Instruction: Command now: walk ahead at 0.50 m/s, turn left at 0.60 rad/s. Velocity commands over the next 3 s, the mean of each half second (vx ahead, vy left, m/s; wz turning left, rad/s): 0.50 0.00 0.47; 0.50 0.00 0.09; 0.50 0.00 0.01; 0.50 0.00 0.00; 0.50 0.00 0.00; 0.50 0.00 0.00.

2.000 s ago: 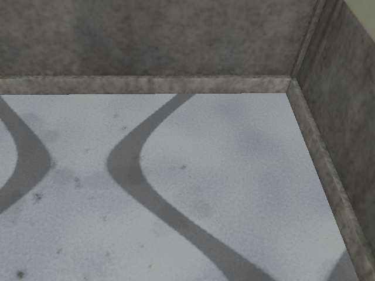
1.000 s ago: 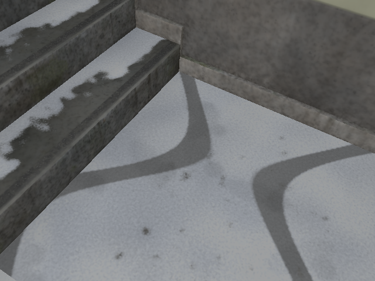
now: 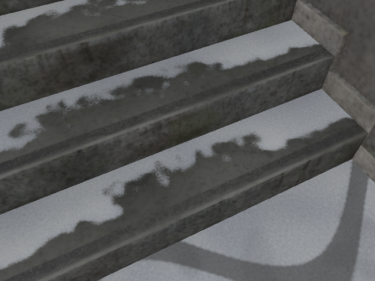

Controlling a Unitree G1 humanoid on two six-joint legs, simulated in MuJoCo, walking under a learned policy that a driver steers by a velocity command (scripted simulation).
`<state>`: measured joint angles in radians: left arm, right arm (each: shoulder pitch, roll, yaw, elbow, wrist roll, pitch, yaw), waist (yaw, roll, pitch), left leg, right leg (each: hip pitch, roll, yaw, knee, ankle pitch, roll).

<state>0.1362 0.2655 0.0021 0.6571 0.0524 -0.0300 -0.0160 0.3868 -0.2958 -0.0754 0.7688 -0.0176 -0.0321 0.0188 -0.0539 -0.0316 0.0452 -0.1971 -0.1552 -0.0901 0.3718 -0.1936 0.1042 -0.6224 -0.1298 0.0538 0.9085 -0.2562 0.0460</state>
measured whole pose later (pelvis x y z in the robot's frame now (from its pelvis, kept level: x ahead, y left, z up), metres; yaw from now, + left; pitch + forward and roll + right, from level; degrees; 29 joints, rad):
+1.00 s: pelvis +0.45 -0.02 +0.00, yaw +15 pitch +3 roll +1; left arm 0.11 0.16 0.00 0.67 0.04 0.02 0.03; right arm 0.55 -0.20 -0.02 1.05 -0.03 -0.10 -0.03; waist -0.03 -0.02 -0.02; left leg -0.07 -0.06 0.01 0.30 -0.29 0.07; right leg -1.20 -0.06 -0.02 2.10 -0.59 -0.07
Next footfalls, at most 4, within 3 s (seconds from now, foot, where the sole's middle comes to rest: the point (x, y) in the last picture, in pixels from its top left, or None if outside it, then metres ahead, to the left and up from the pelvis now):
0.16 right None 0.25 -0.16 -0.78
0.62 left None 0.38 0.06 -0.78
1.16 right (206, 174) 0.77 -0.08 -0.60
1.72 left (141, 97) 1.00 0.14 -0.43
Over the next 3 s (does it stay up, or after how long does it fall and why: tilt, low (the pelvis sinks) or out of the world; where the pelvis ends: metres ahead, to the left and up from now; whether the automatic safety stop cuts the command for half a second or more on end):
stays up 1.56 0.16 0.68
